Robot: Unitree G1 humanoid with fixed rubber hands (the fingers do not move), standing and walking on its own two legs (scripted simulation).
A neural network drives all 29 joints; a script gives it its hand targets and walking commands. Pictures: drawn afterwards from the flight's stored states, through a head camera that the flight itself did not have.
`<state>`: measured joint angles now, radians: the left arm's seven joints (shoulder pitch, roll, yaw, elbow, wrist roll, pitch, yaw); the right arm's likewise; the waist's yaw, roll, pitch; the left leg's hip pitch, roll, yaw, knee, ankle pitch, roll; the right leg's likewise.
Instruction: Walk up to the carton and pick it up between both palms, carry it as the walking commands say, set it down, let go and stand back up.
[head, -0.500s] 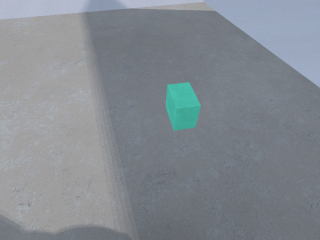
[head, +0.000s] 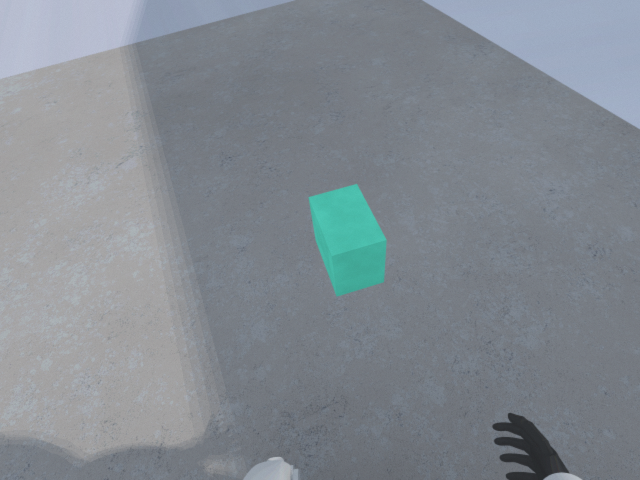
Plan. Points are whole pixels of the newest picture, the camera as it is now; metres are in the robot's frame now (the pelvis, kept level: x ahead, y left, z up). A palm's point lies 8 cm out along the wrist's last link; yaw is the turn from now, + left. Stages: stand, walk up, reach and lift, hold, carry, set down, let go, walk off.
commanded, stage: walk up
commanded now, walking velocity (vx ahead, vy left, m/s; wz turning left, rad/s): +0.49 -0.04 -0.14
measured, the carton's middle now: (346, 240) +0.98 -0.01 -0.65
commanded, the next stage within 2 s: none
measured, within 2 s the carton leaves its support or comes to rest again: neither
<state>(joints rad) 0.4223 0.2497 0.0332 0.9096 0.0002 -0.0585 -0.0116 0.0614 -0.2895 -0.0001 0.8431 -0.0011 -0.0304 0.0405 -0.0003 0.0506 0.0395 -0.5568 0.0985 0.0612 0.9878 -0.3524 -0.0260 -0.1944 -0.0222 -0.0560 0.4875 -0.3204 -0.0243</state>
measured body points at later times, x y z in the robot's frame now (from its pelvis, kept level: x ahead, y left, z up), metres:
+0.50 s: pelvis +0.24 -0.01 +0.00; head +0.25 -0.01 +0.45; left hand +0.37 +0.24 -0.13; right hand +0.22 -0.28 -0.14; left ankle +0.20 +0.15 -0.74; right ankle +0.28 -0.15 -0.72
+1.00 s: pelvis +0.43 -0.03 -0.01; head +0.45 -0.03 +0.43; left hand +0.44 +0.23 -0.16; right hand +0.54 -0.29 -0.14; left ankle +0.49 +0.09 -0.74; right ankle +0.32 -0.15 -0.72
